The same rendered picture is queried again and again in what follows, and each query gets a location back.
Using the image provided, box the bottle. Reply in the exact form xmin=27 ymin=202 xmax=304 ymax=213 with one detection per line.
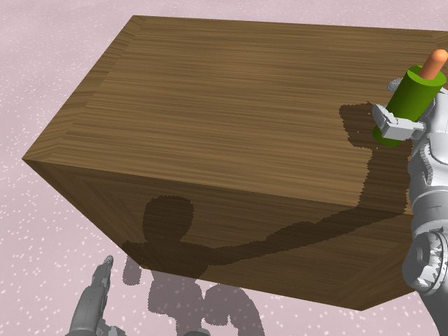
xmin=372 ymin=49 xmax=448 ymax=146

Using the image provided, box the right robot arm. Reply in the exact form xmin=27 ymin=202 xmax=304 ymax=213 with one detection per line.
xmin=402 ymin=132 xmax=448 ymax=336

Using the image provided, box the left robot hand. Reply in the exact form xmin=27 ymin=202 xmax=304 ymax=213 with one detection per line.
xmin=69 ymin=255 xmax=127 ymax=336

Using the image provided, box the right robot hand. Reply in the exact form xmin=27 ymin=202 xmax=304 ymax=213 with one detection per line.
xmin=372 ymin=78 xmax=448 ymax=146

